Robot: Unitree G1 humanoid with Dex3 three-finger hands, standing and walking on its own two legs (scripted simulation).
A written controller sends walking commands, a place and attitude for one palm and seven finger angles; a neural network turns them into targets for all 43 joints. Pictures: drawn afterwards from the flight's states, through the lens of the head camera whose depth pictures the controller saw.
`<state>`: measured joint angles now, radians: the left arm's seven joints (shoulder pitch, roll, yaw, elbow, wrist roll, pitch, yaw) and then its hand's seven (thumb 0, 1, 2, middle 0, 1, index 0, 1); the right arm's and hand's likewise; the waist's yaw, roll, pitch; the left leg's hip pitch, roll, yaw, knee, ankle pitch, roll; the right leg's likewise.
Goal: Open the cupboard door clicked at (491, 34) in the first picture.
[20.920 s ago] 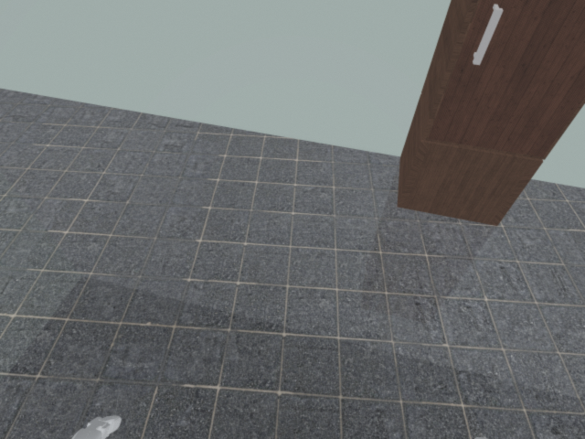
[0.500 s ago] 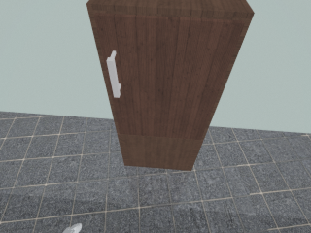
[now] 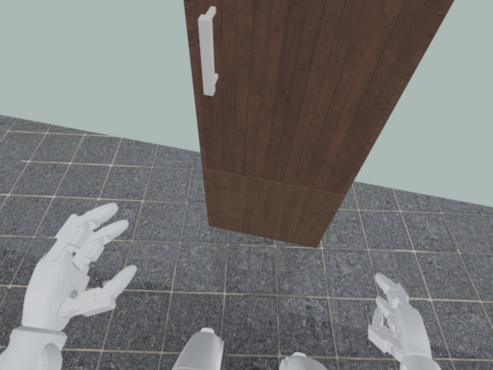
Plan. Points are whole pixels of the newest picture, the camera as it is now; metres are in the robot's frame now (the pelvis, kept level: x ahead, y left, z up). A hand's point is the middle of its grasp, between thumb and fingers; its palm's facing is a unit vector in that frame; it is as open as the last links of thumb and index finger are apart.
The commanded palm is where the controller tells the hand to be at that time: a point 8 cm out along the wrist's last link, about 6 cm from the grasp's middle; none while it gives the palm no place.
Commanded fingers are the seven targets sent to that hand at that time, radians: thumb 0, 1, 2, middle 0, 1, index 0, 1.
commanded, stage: raise the hand with hooked fingers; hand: left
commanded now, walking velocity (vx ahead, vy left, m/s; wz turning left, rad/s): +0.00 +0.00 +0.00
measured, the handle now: (210, 53) +0.65 +0.16 +0.14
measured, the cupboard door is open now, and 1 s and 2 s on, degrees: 0 0 0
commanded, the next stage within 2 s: move the hooked fingers beside the handle in 1.52 s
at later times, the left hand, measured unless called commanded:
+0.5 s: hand (93, 232) +0.26 +0.25 +0.09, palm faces -0.11 -0.99 -0.04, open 12.6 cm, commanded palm +0.24 +0.32 +0.12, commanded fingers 0.00 -0.38 0.35 -0.29 -1.12 -0.29 -1.12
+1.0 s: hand (50, 167) +0.31 +0.30 +0.16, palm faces -0.04 -1.00 -0.05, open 14.0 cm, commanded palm +0.29 +0.35 +0.17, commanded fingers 0.00 -0.50 0.30 -0.30 -1.20 -0.30 -1.20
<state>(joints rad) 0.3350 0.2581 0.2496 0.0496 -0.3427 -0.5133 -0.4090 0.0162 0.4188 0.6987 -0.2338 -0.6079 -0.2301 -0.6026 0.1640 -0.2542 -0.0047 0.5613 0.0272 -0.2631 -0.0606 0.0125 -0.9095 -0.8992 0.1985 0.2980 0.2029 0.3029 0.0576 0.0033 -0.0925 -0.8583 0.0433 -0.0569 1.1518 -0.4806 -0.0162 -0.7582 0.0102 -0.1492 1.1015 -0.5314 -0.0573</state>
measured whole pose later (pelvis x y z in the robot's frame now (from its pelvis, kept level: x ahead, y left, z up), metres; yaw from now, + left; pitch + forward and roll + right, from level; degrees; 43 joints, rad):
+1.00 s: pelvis +0.02 +0.04 +0.06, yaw -1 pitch +5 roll -3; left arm -0.07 0.45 0.42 0.30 -0.36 -0.15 -0.52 -0.01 -0.50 0.31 -0.30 -1.20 -0.30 -1.19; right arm 0.26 -0.26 0.07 0.57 0.06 -0.21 -0.09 0.01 -0.91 -0.90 0.20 0.30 0.21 0.30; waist 0.02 0.02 -0.04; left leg -0.52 0.01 0.01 0.79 -0.36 0.04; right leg -0.43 -0.01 -0.08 0.72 -0.37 0.00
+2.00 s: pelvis +0.01 +0.02 +0.06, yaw -2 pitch +7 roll -1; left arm -0.40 0.48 0.40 0.69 -0.31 -0.18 -0.53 -0.01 -0.50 0.30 -0.30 -1.20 -0.30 -1.20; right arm 0.28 -0.28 0.06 0.60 0.06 -0.16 -0.10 0.01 -0.91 -0.90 0.20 0.30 0.21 0.30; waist -0.03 0.01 -0.04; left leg -0.56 0.03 0.02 0.77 -0.33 0.01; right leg -0.50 0.01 -0.07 0.74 -0.36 -0.02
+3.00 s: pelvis +0.02 +0.03 +0.04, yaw -4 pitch +19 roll -3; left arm -1.07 0.71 0.43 1.31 -0.10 -0.28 -0.41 -0.01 -0.50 0.30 -0.30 -1.20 -0.30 -1.20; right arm 0.41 -0.30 0.05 0.64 0.02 0.01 -0.06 0.01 -0.91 -0.90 0.20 0.30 0.21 0.30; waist -0.20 0.01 -0.05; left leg -0.86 0.06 0.02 0.91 -0.38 0.02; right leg -0.78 0.03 -0.07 0.83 -0.38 -0.01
